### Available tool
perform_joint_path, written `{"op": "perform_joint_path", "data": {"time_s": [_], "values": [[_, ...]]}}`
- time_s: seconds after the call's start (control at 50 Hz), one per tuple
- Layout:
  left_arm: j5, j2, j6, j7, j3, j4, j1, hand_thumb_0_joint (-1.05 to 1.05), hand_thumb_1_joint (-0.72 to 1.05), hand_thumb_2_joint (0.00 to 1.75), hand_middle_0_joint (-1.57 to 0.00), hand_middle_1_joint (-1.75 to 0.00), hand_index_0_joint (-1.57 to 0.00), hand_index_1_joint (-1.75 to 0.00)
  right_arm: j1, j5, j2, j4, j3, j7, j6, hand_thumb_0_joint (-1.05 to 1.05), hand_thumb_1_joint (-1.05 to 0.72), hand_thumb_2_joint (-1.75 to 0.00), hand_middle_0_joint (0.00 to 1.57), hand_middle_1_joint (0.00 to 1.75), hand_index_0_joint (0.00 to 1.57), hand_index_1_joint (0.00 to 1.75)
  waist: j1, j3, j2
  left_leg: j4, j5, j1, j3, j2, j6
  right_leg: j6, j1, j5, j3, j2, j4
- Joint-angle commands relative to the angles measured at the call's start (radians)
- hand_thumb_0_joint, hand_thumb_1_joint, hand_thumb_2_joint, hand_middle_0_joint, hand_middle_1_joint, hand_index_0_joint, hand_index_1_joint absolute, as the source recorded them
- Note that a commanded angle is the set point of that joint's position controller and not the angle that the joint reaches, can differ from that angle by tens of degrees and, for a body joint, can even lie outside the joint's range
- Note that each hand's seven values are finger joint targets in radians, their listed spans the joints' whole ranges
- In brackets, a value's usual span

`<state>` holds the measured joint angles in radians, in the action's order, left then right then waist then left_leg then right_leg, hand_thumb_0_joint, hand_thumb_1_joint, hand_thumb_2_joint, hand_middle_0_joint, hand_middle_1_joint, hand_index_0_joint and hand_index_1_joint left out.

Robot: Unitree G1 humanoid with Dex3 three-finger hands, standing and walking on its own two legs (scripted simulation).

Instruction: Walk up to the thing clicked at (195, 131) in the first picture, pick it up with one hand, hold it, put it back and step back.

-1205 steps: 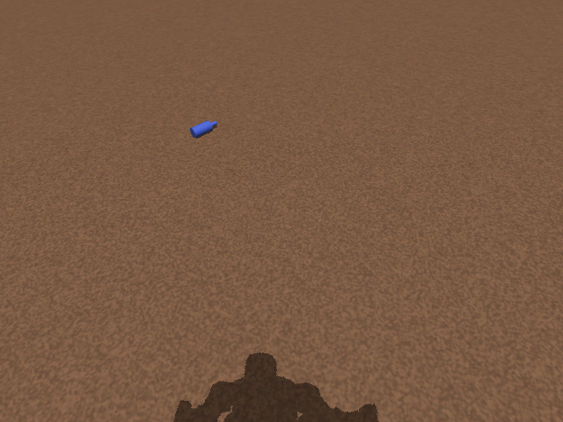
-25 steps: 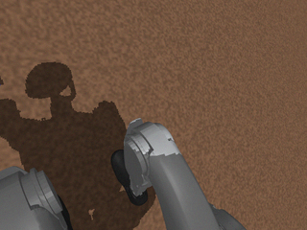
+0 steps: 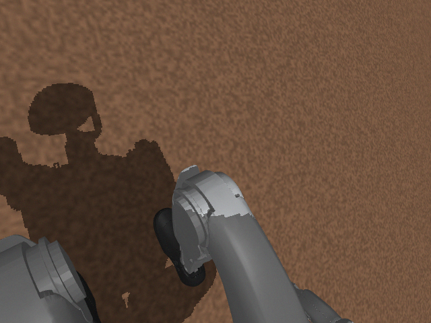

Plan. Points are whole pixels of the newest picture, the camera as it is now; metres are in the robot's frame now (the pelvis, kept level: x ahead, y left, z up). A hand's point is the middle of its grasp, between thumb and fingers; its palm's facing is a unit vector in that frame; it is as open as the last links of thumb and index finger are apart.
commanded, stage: close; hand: left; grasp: from above
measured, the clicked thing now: out of the picture +0.50 +0.29 -0.28
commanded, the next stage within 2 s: settle in 0.72 s
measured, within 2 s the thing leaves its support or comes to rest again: leaves its support in 1.10 s
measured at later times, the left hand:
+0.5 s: hand out of the picture +0.48 +0.30 -0.26, palm faces -0.44 -0.13 -0.89, open 9.3 cm
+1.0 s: hand out of the picture +0.48 +0.31 -0.26, palm faces -0.44 -0.14 -0.89, open 9.1 cm
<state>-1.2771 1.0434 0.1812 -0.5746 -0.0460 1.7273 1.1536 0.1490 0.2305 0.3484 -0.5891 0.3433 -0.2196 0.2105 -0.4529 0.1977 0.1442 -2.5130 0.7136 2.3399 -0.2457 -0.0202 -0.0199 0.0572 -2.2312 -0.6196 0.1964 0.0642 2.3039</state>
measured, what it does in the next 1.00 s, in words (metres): stands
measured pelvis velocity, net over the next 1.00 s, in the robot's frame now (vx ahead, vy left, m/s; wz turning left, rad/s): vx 0.00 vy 0.00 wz -0.01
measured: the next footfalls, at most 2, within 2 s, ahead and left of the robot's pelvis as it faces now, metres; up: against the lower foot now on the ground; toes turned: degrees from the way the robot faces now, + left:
none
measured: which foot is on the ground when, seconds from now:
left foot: down 0.00-1.00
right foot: down 0.00-1.00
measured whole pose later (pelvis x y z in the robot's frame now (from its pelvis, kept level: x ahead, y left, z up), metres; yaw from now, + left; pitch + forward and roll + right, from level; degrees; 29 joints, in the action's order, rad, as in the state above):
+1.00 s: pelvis +0.00 +0.00 +0.00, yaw +0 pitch +29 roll -16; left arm -1.28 1.06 0.19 -0.52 -0.06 1.66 1.14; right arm 0.17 0.23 0.35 -0.57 0.36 -0.19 0.17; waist -0.45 0.21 0.14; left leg -2.51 0.70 2.34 -0.25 -0.02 -0.02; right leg 0.05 -2.23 -0.61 0.20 0.07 2.30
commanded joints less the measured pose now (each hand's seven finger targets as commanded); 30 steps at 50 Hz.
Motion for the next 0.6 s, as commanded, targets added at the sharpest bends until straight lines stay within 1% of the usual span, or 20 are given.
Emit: {"op": "perform_joint_path", "data": {"time_s": [0.0, 0.02, 0.04, 0.1, 0.14, 0.16, 0.2, 0.22, 0.24, 0.3, 0.32, 0.34, 0.38, 0.4, 0.44, 0.46, 0.52, 0.54, 0.56, 0.58], "values": [[0.022, 0.168, 0.005, -0.010, 0.007, -0.132, 0.257, 0.00, 0.23, 0.48, -0.61, -0.60, -0.64, -0.57, 0.212, -0.003, 0.335, -0.027, -0.083, 0.010, -0.003, 0.00, -0.89, -0.90, 0.20, 0.30, 0.20, 0.30, -0.072, -0.632, -0.562, 0.250, -0.255, -0.499, 0.064, -0.035, 0.016, -0.077, 0.387, 0.266, 0.086, 0.029, -0.171], [0.020, 0.185, 0.010, -0.008, -0.007, -0.161, 0.267, 0.00, 0.23, 0.46, -0.61, -0.59, -0.64, -0.56, 0.218, -0.002, 0.338, -0.038, -0.082, 0.008, -0.005, 0.00, -0.90, -0.90, 0.20, 0.30, 0.20, 0.30, -0.067, -0.644, -0.599, 0.259, -0.281, -0.526, 0.060, -0.038, 0.024, -0.079, 0.376, 0.275, 0.089, 0.025, -0.170], [0.024, 0.179, 0.012, -0.007, 0.002, -0.111, 0.241, 0.00, 0.24, 0.47, -0.63, -0.57, -0.66, -0.54, 0.207, -0.005, 0.336, -0.032, -0.086, 0.014, -0.010, 0.00, -0.90, -0.90, 0.20, 0.30, 0.20, 0.30, -0.062, -0.628, -0.573, 0.262, -0.248, -0.501, 0.060, -0.037, 0.021, -0.080, 0.391, 0.253, 0.088, 0.031, -0.176], [0.018, 0.170, 0.023, 0.001, 0.018, -0.120, 0.229, 0.00, 0.31, 0.49, -0.69, -0.58, -0.71, -0.55, 0.206, -0.003, 0.335, -0.020, -0.076, 0.014, -0.016, 0.00, -0.90, -0.90, 0.20, 0.30, 0.20, 0.30, -0.064, -0.610, -0.552, 0.259, -0.248, -0.479, 0.064, -0.034, 0.020, -0.079, 0.398, 0.253, 0.091, 0.033, -0.178], [0.017, 0.189, 0.029, -0.004, 0.006, -0.123, 0.220, 0.00, 0.34, 0.49, -0.70, -0.59, -0.73, -0.56, 0.200, -0.003, 0.339, -0.015, -0.079, 0.021, -0.020, 0.00, -0.90, -0.90, 0.20, 0.30, 0.20, 0.30, -0.046, -0.625, -0.568, 0.267, -0.233, -0.493, 0.064, -0.033, 0.022, -0.081, 0.395, 0.239, 0.091, 0.033, -0.180], [0.015, 0.167, 0.029, 0.003, 0.022, -0.111, 0.220, 0.00, 0.36, 0.49, -0.72, -0.57, -0.75, -0.55, 0.197, -0.002, 0.337, -0.011, -0.079, 0.021, -0.020, 0.00, -0.89, -0.90, 0.20, 0.30, 0.20, 0.30, -0.057, -0.592, -0.561, 0.264, -0.212, -0.484, 0.063, -0.033, 0.022, -0.083, 0.367, 0.219, 0.091, 0.031, -0.180], [0.016, 0.173, 0.032, 0.004, 0.027, -0.133, 0.223, 0.00, 0.41, 0.52, -0.76, -0.58, -0.79, -0.55, 0.203, 0.001, 0.336, -0.011, -0.074, 0.021, -0.020, 0.00, -0.89, -0.90, 0.20, 0.30, 0.20, 0.30, -0.063, -0.599, -0.550, 0.261, -0.211, -0.488, 0.063, -0.034, 0.019, -0.077, 0.378, 0.227, 0.091, 0.033, -0.184], [0.011, 0.202, 0.035, 0.000, 0.009, -0.186, 0.245, 0.00, 0.42, 0.52, -0.78, -0.56, -0.80, -0.54, 0.210, -0.001, 0.340, -0.020, -0.077, 0.022, -0.021, 0.00, -0.89, -0.90, 0.20, 0.30, 0.20, 0.30, -0.051, -0.642, -0.583, 0.261, -0.242, -0.515, 0.064, -0.037, 0.021, -0.077, 0.395, 0.249, 0.090, 0.032, -0.184], [0.010, 0.191, 0.033, -0.004, 0.013, -0.135, 0.231, 0.00, 0.44, 0.51, -0.79, -0.55, -0.81, -0.53, 0.206, 0.000, 0.336, -0.017, -0.077, 0.024, -0.021, 0.00, -0.90, -0.90, 0.20, 0.30, 0.20, 0.30, -0.054, -0.616, -0.566, 0.259, -0.219, -0.490, 0.066, -0.034, 0.019, -0.079, 0.392, 0.234, 0.086, 0.031, -0.183], [0.013, 0.180, 0.031, -0.008, 0.016, -0.152, 0.232, 0.00, 0.47, 0.52, -0.83, -0.53, -0.84, -0.51, 0.211, 0.001, 0.332, -0.018, -0.070, 0.022, -0.020, 0.00, -0.89, -0.90, 0.20, 0.30, 0.20, 0.30, -0.063, -0.611, -0.555, 0.260, -0.235, -0.497, 0.061, -0.037, 0.018, -0.074, 0.387, 0.250, 0.089, 0.035, -0.184], [0.013, 0.189, 0.032, -0.011, 0.008, -0.158, 0.253, 0.00, 0.49, 0.50, -0.84, -0.52, -0.86, -0.50, 0.211, 0.003, 0.340, -0.022, -0.073, 0.023, -0.019, 0.00, -0.89, -0.90, 0.20, 0.30, 0.20, 0.30, -0.068, -0.596, -0.563, 0.259, -0.218, -0.482, 0.059, -0.037, 0.019, -0.078, 0.371, 0.231, 0.092, 0.029, -0.185], [0.014, 0.180, 0.027, -0.008, 0.019, -0.125, 0.225, 0.00, 0.50, 0.49, -0.85, -0.50, -0.87, -0.49, 0.203, 0.004, 0.337, -0.012, -0.070, 0.023, -0.015, 0.00, -0.89, -0.90, 0.20, 0.30, 0.20, 0.30, -0.065, -0.586, -0.541, 0.258, -0.200, -0.479, 0.065, -0.034, 0.016, -0.077, 0.375, 0.222, 0.087, 0.031, -0.188], [0.013, 0.219, 0.025, -0.016, -0.002, -0.160, 0.259, 0.00, 0.51, 0.51, -0.87, -0.50, -0.88, -0.49, 0.208, -0.001, 0.341, -0.024, -0.074, 0.028, -0.018, 0.00, -0.89, -0.90, 0.20, 0.30, 0.20, 0.30, -0.056, -0.621, -0.573, 0.263, -0.215, -0.492, 0.065, -0.037, 0.018, -0.078, 0.389, 0.234, 0.084, 0.033, -0.189], [0.013, 0.204, 0.019, -0.014, 0.007, -0.133, 0.243, 0.00, 0.53, 0.49, -0.87, -0.50, -0.89, -0.48, 0.202, 0.000, 0.339, -0.018, -0.077, 0.028, -0.016, 0.00, -0.90, -0.90, 0.20, 0.30, 0.20, 0.30, -0.059, -0.616, -0.563, 0.262, -0.203, -0.485, 0.067, -0.036, 0.017, -0.078, 0.390, 0.227, 0.081, 0.034, -0.188], [0.010, 0.201, 0.018, -0.020, -0.004, -0.140, 0.258, 0.00, 0.56, 0.47, -0.89, -0.49, -0.91, -0.47, 0.212, 0.001, 0.341, -0.026, -0.076, 0.026, -0.019, 0.00, -0.89, -0.90, 0.20, 0.30, 0.20, 0.30, -0.061, -0.615, -0.580, 0.273, -0.214, -0.496, 0.053, -0.039, 0.023, -0.081, 0.366, 0.228, 0.092, 0.028, -0.181], [0.011, 0.184, 0.016, -0.012, 0.008, -0.119, 0.239, 0.00, 0.57, 0.45, -0.91, -0.46, -0.92, -0.45, 0.207, 0.001, 0.335, -0.021, -0.069, 0.024, -0.016, 0.00, -0.90, -0.90, 0.20, 0.30, 0.20, 0.30, -0.070, -0.582, -0.562, 0.265, -0.208, -0.484, 0.054, -0.038, 0.021, -0.079, 0.349, 0.224, 0.092, 0.027, -0.177], [0.004, 0.228, 0.016, -0.015, -0.012, -0.140, 0.255, 0.00, 0.61, 0.47, -0.94, -0.47, -0.96, -0.45, 0.203, 0.000, 0.343, -0.019, -0.070, 0.030, -0.021, 0.00, -0.89, -0.90, 0.20, 0.30, 0.20, 0.30, -0.060, -0.624, -0.579, 0.266, -0.228, -0.495, 0.056, -0.040, 0.022, -0.081, 0.380, 0.238, 0.090, 0.029, -0.181], [0.003, 0.216, 0.015, -0.015, -0.004, -0.111, 0.238, 0.00, 0.64, 0.47, -0.96, -0.47, -0.98, -0.45, 0.193, -0.001, 0.346, -0.016, -0.072, 0.031, -0.022, 0.00, -0.89, -0.90, 0.20, 0.30, 0.20, 0.30, -0.056, -0.599, -0.560, 0.258, -0.214, -0.477, 0.057, -0.038, 0.021, -0.082, 0.363, 0.225, 0.090, 0.028, -0.180], [0.004, 0.199, 0.013, -0.010, 0.006, -0.105, 0.222, 0.00, 0.65, 0.47, -0.97, -0.46, -0.99, -0.45, 0.209, 0.002, 0.340, -0.013, -0.067, 0.028, -0.020, 0.00, -0.89, -0.90, 0.20, 0.30, 0.20, 0.30, -0.069, -0.584, -0.547, 0.256, -0.222, -0.472, 0.062, -0.037, 0.017, -0.077, 0.381, 0.237, 0.088, 0.031, -0.182], [0.010, 0.200, 0.016, -0.015, 0.007, -0.107, 0.230, 0.00, 0.67, 0.47, -0.98, -0.47, -1.00, -0.45, 0.205, 0.003, 0.338, -0.017, -0.068, 0.030, -0.024, 0.00, -0.89, -0.90, 0.20, 0.30, 0.20, 0.30, -0.067, -0.601, -0.548, 0.264, -0.215, -0.467, 0.064, -0.038, 0.017, -0.076, 0.404, 0.234, 0.088, 0.037, -0.188]]}}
